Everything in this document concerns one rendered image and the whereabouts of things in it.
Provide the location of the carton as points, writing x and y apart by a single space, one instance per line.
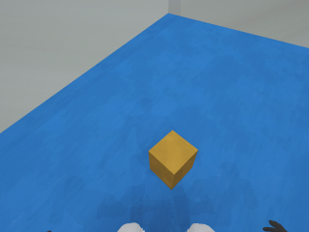
171 158

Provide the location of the robot right hand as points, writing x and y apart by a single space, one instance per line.
277 227

